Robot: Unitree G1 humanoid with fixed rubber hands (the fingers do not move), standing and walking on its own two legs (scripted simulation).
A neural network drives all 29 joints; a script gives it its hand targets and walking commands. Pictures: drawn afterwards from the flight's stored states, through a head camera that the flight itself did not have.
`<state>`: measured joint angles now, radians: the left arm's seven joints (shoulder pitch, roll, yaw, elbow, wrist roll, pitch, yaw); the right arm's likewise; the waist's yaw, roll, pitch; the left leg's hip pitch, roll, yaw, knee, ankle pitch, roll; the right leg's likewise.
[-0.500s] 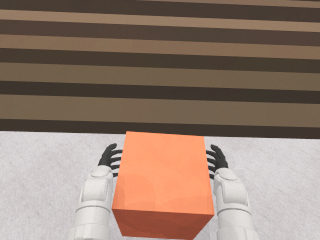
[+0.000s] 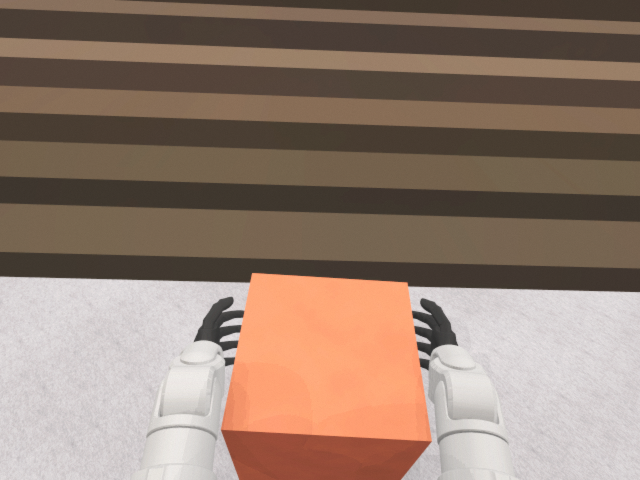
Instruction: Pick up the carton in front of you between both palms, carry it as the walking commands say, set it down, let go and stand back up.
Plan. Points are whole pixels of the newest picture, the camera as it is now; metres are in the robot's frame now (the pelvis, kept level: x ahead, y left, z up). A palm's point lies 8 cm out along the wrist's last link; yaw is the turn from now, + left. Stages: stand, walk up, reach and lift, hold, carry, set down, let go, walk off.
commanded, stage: hold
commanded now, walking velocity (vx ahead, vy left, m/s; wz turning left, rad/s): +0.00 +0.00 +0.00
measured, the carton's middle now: (322, 389) +0.28 +0.00 -0.04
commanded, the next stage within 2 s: carry in 0.98 s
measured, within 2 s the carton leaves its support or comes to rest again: neither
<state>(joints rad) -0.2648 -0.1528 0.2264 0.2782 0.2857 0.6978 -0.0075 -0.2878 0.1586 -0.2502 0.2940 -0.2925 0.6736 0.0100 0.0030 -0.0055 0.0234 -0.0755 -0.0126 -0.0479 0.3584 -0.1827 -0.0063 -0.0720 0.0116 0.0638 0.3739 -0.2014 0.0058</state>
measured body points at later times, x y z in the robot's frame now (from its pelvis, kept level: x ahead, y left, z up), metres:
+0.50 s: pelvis -0.02 +0.00 +0.00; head -0.06 +0.00 +0.45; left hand +0.29 +0.15 +0.04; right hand +0.29 -0.15 +0.05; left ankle +0.02 +0.13 -0.75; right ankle +0.01 -0.12 -0.75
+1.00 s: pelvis +0.00 +0.00 +0.00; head -0.05 +0.00 +0.45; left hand +0.29 +0.15 +0.04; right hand +0.30 -0.15 +0.04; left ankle +0.02 +0.13 -0.75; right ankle +0.01 -0.12 -0.75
